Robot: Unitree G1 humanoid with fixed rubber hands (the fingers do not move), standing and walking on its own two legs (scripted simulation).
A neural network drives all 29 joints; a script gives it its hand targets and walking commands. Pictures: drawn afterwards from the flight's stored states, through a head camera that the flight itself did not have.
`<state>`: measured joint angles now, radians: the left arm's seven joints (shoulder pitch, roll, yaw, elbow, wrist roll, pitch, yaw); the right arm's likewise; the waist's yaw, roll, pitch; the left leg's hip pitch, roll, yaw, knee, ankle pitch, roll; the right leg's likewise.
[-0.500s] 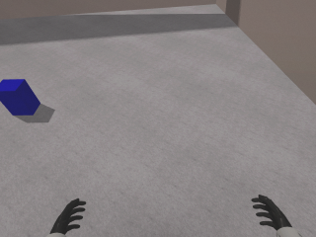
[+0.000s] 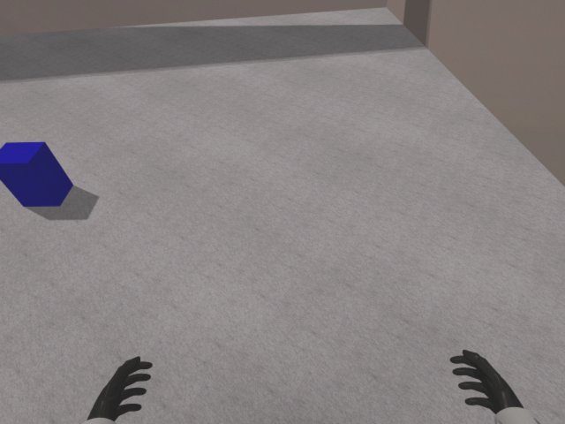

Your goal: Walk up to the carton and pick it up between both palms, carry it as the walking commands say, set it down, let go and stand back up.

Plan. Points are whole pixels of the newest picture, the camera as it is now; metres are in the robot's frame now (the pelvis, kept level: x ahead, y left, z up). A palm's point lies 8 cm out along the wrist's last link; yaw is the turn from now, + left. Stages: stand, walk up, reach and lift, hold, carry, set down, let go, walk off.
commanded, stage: stand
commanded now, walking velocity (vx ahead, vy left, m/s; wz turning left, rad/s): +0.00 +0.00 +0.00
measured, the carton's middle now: (33, 175) +1.35 +1.26 -0.61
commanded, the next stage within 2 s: walk up in 0.04 s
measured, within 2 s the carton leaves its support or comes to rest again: neither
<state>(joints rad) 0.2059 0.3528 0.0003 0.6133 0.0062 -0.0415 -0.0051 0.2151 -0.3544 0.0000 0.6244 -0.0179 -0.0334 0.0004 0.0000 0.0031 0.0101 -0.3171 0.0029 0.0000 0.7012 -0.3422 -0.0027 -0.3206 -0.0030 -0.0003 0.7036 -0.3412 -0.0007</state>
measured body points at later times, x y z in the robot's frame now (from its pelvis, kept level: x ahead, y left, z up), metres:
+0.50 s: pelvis +0.00 +0.03 +0.00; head -0.01 +0.03 +0.45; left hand +0.12 +0.31 -0.09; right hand +0.16 -0.24 -0.09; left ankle -0.01 +0.15 -0.69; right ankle +0.02 -0.12 -0.72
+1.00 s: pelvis +0.05 +0.16 +0.01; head +0.08 +0.16 +0.46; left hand -0.01 +0.43 -0.10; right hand +0.26 -0.04 -0.10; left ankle +0.05 +0.33 -0.65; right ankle +0.00 -0.04 -0.72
